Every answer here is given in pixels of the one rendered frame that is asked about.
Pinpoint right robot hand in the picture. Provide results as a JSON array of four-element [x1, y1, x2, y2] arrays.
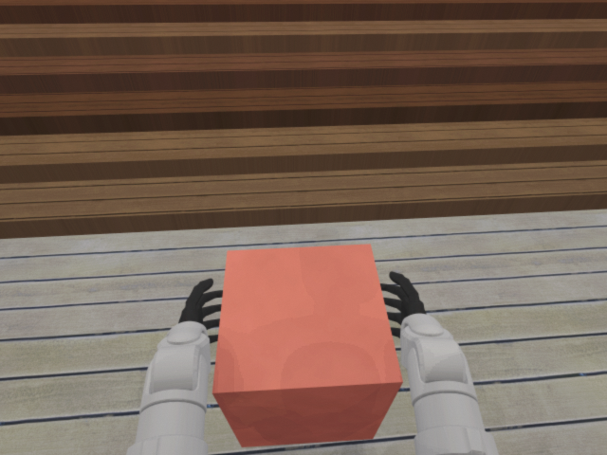
[[380, 271, 427, 338]]

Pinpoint left robot hand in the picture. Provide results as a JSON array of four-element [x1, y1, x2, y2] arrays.
[[178, 279, 223, 344]]

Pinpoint robot right forearm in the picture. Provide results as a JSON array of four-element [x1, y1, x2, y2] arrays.
[[400, 314, 499, 455]]

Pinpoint robot left forearm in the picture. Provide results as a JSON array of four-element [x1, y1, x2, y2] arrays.
[[126, 321, 211, 455]]

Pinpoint carton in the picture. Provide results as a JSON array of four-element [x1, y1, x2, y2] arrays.
[[212, 244, 403, 447]]

